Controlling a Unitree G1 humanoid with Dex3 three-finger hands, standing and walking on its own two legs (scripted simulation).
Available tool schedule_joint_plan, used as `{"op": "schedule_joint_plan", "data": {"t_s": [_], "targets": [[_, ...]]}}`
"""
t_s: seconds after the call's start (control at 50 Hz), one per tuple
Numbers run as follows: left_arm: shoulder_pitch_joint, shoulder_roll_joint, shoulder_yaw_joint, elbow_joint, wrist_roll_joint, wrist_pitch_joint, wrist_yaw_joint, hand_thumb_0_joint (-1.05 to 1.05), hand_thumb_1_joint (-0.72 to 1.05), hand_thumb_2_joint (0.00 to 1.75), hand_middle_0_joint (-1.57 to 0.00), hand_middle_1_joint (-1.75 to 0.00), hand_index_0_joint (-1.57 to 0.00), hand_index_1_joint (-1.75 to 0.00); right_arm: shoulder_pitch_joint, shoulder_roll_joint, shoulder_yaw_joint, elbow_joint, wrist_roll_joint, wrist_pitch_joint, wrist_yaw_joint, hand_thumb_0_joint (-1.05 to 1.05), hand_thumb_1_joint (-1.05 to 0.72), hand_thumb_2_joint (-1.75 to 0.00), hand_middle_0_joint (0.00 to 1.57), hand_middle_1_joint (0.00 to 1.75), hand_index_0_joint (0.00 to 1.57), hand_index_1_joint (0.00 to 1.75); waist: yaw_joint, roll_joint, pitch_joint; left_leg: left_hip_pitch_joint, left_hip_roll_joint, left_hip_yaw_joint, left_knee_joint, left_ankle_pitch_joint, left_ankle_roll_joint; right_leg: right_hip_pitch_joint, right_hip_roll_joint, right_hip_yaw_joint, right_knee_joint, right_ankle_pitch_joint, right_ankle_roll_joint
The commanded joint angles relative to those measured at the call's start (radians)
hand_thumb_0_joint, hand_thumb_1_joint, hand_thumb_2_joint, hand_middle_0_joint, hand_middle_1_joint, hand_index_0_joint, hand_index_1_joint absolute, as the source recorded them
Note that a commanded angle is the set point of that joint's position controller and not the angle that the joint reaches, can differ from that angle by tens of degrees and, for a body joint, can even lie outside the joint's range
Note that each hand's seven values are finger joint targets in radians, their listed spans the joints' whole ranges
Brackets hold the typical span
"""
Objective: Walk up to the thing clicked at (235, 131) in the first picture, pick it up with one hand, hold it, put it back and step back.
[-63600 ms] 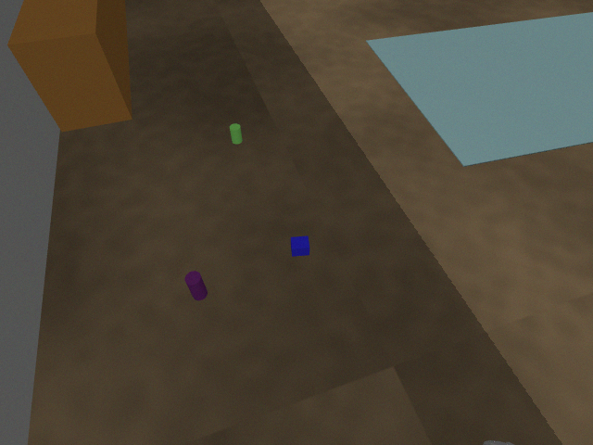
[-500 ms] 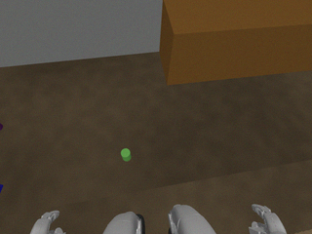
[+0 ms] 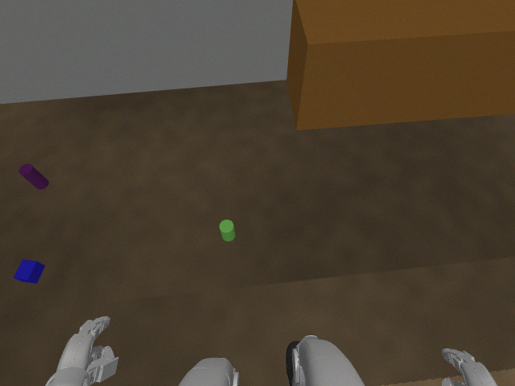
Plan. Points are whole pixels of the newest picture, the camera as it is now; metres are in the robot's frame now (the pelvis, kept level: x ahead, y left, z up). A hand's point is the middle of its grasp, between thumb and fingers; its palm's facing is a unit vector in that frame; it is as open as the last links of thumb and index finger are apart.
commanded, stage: step back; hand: left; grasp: from above
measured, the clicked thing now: (227, 230) +0.64 +0.14 -0.71
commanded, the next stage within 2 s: none
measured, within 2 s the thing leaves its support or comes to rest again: neither
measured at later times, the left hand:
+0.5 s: hand out of the picture -0.10 +0.24 -0.14, palm faces -0.07 -0.91 -0.41, open 7.4 cm
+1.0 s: hand out of the picture -0.21 +0.24 -0.14, palm faces -0.04 -0.93 -0.36, open 7.4 cm
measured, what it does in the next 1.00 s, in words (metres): walks backwards: left foot, then right foot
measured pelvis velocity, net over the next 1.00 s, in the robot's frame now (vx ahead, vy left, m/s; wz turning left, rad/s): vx -0.33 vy -0.02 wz -0.04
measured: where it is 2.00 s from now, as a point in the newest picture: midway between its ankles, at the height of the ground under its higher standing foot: outside the picture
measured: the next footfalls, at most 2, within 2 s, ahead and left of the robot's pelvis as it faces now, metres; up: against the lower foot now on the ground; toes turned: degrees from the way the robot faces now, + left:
left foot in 0.02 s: +0.02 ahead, +0.12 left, +0.00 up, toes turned -3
right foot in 0.40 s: -0.15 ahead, -0.15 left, +0.00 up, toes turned -2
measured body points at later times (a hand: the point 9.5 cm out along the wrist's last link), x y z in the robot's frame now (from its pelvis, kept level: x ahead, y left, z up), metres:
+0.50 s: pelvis -0.17 -0.02 +0.00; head -0.12 -0.05 +0.45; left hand -0.09 +0.29 -0.11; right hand -0.05 -0.35 -0.12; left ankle -0.06 +0.12 -0.69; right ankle -0.19 -0.14 -0.72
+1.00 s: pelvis -0.33 -0.02 +0.01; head -0.28 +0.00 +0.45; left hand -0.21 +0.28 -0.12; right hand -0.24 -0.34 -0.09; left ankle -0.28 +0.09 -0.72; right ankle -0.39 -0.16 -0.64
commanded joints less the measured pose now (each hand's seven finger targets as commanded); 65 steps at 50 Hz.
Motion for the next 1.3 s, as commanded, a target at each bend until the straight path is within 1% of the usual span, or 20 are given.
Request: {"op": "schedule_joint_plan", "data": {"t_s": [0.0,0.02,0.06,0.14,0.34,0.4,0.42,0.44,0.52,0.64,0.72,0.74,0.78,0.8,0.86,1.06,1.1,1.14,1.2,1.28], "targets": [[0.007,0.221,0.062,-0.077,-0.016,0.009,0.002,0.00,0.90,0.90,-0.20,-0.30,-0.20,-0.30,0.125,-0.192,-0.068,-0.036,-0.032,-0.028,-0.001,0.00,-0.90,-0.90,0.20,0.30,0.20,0.30,-0.024,-0.045,-0.258,0.106,0.104,-0.102,-0.309,0.217,0.068,0.071,-0.114,0.213,-0.005,0.028,-0.056],[-0.002,0.185,0.057,-0.085,-0.019,0.005,0.003,0.00,0.90,0.90,-0.20,-0.30,-0.20,-0.30,0.083,-0.280,-0.084,-0.053,-0.041,-0.028,0.005,0.00,-0.90,-0.90,0.20,0.30,0.20,0.30,-0.029,0.192,-0.212,0.103,0.306,-0.381,-0.394,0.251,0.161,-0.108,0.052,0.129,0.168,-0.277,-0.008],[-0.040,0.242,0.089,-0.068,-0.003,0.005,0.016,0.00,0.90,0.90,-0.20,-0.30,-0.20,-0.30,-0.048,-0.344,-0.095,-0.096,-0.036,-0.037,0.001,0.00,-0.90,-0.90,0.20,0.30,0.20,0.30,-0.037,0.239,-0.136,-0.215,0.493,-0.553,-0.470,0.252,0.350,-0.003,0.081,0.216,0.584,-0.436,0.018],[0.126,0.216,0.092,0.012,-0.024,0.008,-0.004,0.00,0.90,0.90,-0.20,-0.30,-0.20,-0.30,-0.130,-0.198,-0.055,-0.119,-0.036,-0.045,-0.003,0.00,-0.90,-0.90,0.20,0.30,0.20,0.30,0.065,0.103,-0.146,-0.067,0.246,-0.154,-0.358,0.407,0.198,-0.079,0.141,0.211,0.694,-0.256,0.015],[0.186,0.181,0.071,0.050,-0.015,-0.023,-0.002,0.00,0.90,0.90,-0.20,-0.30,-0.20,-0.30,-0.020,-0.231,-0.074,-0.121,-0.023,-0.008,-0.004,0.00,-0.90,-0.90,0.20,0.30,0.20,0.30,-0.010,0.217,-0.296,0.180,0.248,-0.133,-0.158,0.572,0.213,0.129,0.023,0.040,-0.133,-0.189,0.050],[0.234,0.276,0.098,0.077,0.011,-0.031,-0.005,0.00,0.90,0.90,-0.20,-0.30,-0.20,-0.30,-0.056,-0.174,-0.053,-0.147,0.003,0.006,0.003,0.00,-0.90,-0.90,0.20,0.30,0.20,0.30,0.016,-0.017,-0.263,-0.181,0.088,-0.059,-0.004,0.220,0.076,0.304,-0.102,0.266,-0.231,-0.021,-0.039],[0.173,0.373,0.119,0.043,0.009,-0.024,-0.009,0.00,0.90,0.90,-0.20,-0.30,-0.20,-0.30,-0.101,-0.138,-0.050,-0.171,0.009,0.002,-0.006,0.00,-0.90,-0.90,0.20,0.30,0.20,0.30,0.052,-0.253,-0.201,-0.269,-0.069,-0.003,0.206,-0.095,0.019,0.142,-0.298,0.477,-0.306,-0.067,-0.176],[0.088,0.427,0.125,-0.002,0.015,-0.027,-0.002,0.00,0.90,0.90,-0.20,-0.30,-0.20,-0.30,-0.099,-0.182,-0.068,-0.161,0.001,0.006,-0.017,0.00,-0.90,-0.90,0.20,0.30,0.20,0.30,0.065,-0.322,-0.132,-0.200,-0.025,-0.086,0.416,-0.161,-0.001,-0.075,-0.435,0.634,-0.368,-0.069,-0.281],[-0.058,0.263,0.093,-0.030,0.010,-0.031,0.007,0.00,0.90,0.90,-0.20,-0.30,-0.20,-0.30,0.028,-0.148,-0.052,-0.085,0.012,-0.001,-0.009,0.00,-0.90,-0.90,0.20,0.30,0.20,0.30,-0.042,-0.169,-0.109,-0.216,-0.107,-0.102,0.509,-0.007,0.013,0.017,-0.181,0.193,-0.218,0.204,-0.132],[0.103,0.246,0.087,-0.030,0.011,-0.020,0.028,0.00,0.90,0.90,-0.20,-0.30,-0.20,-0.30,-0.006,-0.125,-0.034,-0.114,-0.006,-0.026,-0.014,0.00,-0.90,-0.90,0.20,0.30,0.20,0.30,0.061,-0.206,-0.221,-0.258,-0.012,-0.023,0.127,-0.101,-0.011,0.390,-0.245,0.252,-0.093,0.444,-0.177],[0.037,0.247,0.068,-0.058,-0.015,0.006,0.020,0.00,0.90,0.90,-0.20,-0.30,-0.20,-0.30,0.125,-0.133,-0.056,-0.062,-0.020,-0.033,-0.009,0.00,-0.90,-0.90,0.20,0.30,0.20,0.30,0.004,-0.165,-0.289,0.021,0.012,0.042,-0.357,0.290,0.025,0.297,-0.189,0.187,0.072,0.412,-0.099],[0.052,0.207,0.058,-0.067,-0.018,0.011,0.016,0.00,0.90,0.90,-0.20,-0.30,-0.20,-0.30,0.107,-0.185,-0.073,-0.071,-0.032,-0.036,-0.010,0.00,-0.90,-0.90,0.20,0.30,0.20,0.30,0.023,-0.048,-0.301,0.127,0.125,-0.124,-0.337,0.472,0.060,0.146,-0.122,0.153,0.143,0.229,-0.047],[0.005,0.209,0.064,-0.077,-0.023,0.013,0.031,0.00,0.90,0.90,-0.20,-0.30,-0.20,-0.30,0.048,-0.342,-0.095,-0.109,-0.034,-0.028,0.000,0.00,-0.90,-0.90,0.20,0.30,0.20,0.30,-0.026,0.206,-0.268,0.039,0.431,-0.441,-0.325,0.696,0.297,-0.045,0.082,0.130,0.457,-0.486,0.016],[-0.022,0.232,0.068,-0.060,-0.018,0.013,0.035,0.00,0.90,0.90,-0.20,-0.30,-0.20,-0.30,0.017,-0.335,-0.096,-0.107,-0.033,-0.034,-0.005,0.00,-0.90,-0.90,0.20,0.30,0.20,0.30,-0.033,0.209,-0.222,-0.075,0.467,-0.493,-0.360,0.630,0.338,-0.009,0.064,0.202,0.574,-0.484,0.014],[0.067,0.221,0.069,-0.012,-0.032,0.015,0.020,0.00,0.90,0.90,-0.20,-0.30,-0.20,-0.30,-0.083,-0.202,-0.057,-0.126,-0.039,-0.032,-0.013,0.00,-0.90,-0.90,0.20,0.30,0.20,0.30,0.046,0.114,-0.197,0.012,0.269,-0.156,-0.274,0.712,0.231,-0.079,0.103,0.215,0.680,-0.327,0.008],[0.167,0.195,0.059,0.086,-0.011,-0.049,0.014,0.00,0.90,0.90,-0.20,-0.30,-0.20,-0.30,-0.040,-0.220,-0.061,-0.105,-0.015,0.016,0.012,0.00,-0.90,-0.90,0.20,0.30,0.20,0.30,0.007,0.187,-0.320,0.125,0.208,-0.073,-0.095,0.484,0.173,0.214,0.044,-0.023,-0.250,-0.079,0.027],[0.191,0.279,0.083,0.111,0.014,-0.056,0.012,0.00,0.90,0.90,-0.20,-0.30,-0.20,-0.30,-0.049,-0.156,-0.043,-0.123,-0.006,0.019,0.016,0.00,-0.90,-0.90,0.20,0.30,0.20,0.30,0.024,-0.007,-0.276,-0.220,0.087,-0.039,0.039,0.126,0.082,0.347,-0.089,0.255,-0.236,-0.148,-0.044],[0.038,0.442,0.114,0.043,0.017,-0.051,0.020,0.00,0.90,0.90,-0.20,-0.30,-0.20,-0.30,-0.098,-0.188,-0.069,-0.140,-0.014,0.028,0.000,0.00,-0.90,-0.90,0.20,0.30,0.20,0.30,0.068,-0.257,-0.107,-0.184,0.022,-0.146,0.423,-0.134,-0.003,-0.162,-0.478,0.693,-0.441,-0.432,-0.292],[-0.081,0.285,0.075,0.033,0.009,-0.065,0.025,0.00,0.90,0.90,-0.20,-0.30,-0.20,-0.30,-0.002,-0.188,-0.064,-0.060,-0.004,0.015,0.016,0.00,-0.90,-0.90,0.20,0.30,0.20,0.30,-0.035,-0.078,-0.047,-0.200,-0.042,-0.133,0.462,0.004,0.009,-0.064,-0.252,0.297,-0.285,-0.179,-0.175],[0.057,0.287,0.085,0.074,0.024,-0.072,0.006,0.00,0.90,0.90,-0.20,-0.30,-0.20,-0.30,0.002,-0.161,-0.051,-0.055,-0.021,-0.013,0.026,0.00,-0.90,-0.90,0.20,0.30,0.20,0.30,0.047,-0.156,-0.104,-0.232,-0.019,-0.041,0.210,0.003,-0.016,0.115,-0.164,0.254,-0.296,-0.486,-0.117]]}}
